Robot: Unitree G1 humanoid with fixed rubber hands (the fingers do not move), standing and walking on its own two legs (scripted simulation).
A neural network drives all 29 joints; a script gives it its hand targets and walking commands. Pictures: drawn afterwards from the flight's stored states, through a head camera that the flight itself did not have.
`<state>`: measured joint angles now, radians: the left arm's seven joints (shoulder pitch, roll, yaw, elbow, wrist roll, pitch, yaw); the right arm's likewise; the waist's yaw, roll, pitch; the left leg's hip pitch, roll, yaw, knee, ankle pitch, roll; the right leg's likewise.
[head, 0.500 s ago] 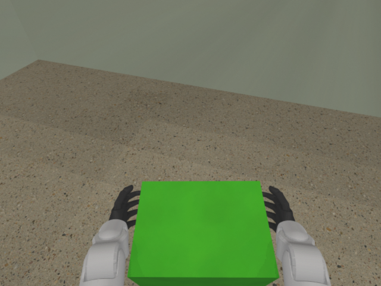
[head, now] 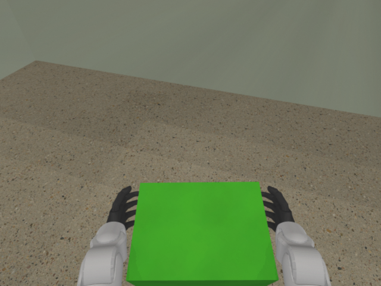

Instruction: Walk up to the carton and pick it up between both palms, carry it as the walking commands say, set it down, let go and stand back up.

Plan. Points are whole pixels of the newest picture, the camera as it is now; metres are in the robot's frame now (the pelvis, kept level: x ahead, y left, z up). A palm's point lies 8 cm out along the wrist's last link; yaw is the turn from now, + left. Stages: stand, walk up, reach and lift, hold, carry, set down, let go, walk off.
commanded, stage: carry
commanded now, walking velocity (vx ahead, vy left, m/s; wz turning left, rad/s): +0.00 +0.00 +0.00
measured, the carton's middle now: (199, 243) +0.26 +0.00 -0.05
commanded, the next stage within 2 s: hold in 0.06 s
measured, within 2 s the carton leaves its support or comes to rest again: neither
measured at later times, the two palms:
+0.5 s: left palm (112, 213) +0.28 +0.18 +0.05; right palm (277, 214) +0.27 -0.16 +0.04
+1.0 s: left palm (124, 211) +0.31 +0.17 +0.00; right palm (273, 212) +0.30 -0.16 +0.01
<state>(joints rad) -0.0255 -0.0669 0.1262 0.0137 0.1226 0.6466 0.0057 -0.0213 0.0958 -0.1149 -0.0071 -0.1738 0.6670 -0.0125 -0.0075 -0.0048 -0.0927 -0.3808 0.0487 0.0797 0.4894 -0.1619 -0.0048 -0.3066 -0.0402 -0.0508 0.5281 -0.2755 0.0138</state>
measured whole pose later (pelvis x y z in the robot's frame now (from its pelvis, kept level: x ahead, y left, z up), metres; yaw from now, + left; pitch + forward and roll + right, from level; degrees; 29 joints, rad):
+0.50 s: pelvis +0.02 +0.01 +0.01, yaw -3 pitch -6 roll +0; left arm -0.06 -0.09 0.15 -0.06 0.18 0.79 0.00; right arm -0.05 0.08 -0.09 0.04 -0.20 0.69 0.02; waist 0.04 -0.03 0.06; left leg -0.09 0.01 0.04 0.34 -0.15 0.00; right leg -0.03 -0.02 0.04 0.37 -0.24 0.02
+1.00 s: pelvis -0.01 +0.01 +0.00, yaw -2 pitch -1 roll +0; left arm -0.34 -0.14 0.36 0.40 0.32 0.51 -0.03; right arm -0.35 0.13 -0.37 0.44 -0.31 0.49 0.05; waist 0.01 -0.03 0.05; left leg -0.30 -0.01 -0.02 0.48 -0.17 0.00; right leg -0.23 0.00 0.06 0.50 -0.26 0.02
